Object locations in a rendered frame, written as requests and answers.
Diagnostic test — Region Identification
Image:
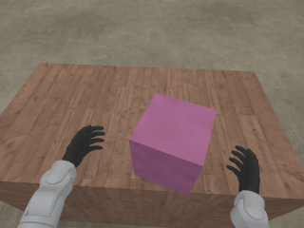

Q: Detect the carton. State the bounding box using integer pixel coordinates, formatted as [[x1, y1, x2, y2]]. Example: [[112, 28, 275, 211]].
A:
[[129, 93, 217, 197]]

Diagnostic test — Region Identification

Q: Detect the left robot forearm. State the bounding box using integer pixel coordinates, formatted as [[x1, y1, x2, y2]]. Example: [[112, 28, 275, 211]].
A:
[[17, 160, 77, 228]]

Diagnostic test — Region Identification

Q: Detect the right robot hand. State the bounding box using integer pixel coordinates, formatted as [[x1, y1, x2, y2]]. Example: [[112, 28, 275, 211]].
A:
[[226, 145, 260, 194]]

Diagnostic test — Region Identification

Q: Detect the left robot hand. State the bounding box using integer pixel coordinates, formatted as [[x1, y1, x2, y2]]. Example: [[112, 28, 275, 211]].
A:
[[62, 125, 105, 168]]

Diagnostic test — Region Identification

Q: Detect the right robot forearm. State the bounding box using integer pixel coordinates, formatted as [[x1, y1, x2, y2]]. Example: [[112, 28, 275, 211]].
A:
[[230, 190, 270, 228]]

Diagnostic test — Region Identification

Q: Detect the pedestal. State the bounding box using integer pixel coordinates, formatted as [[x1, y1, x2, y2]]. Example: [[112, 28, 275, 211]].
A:
[[0, 63, 304, 228]]

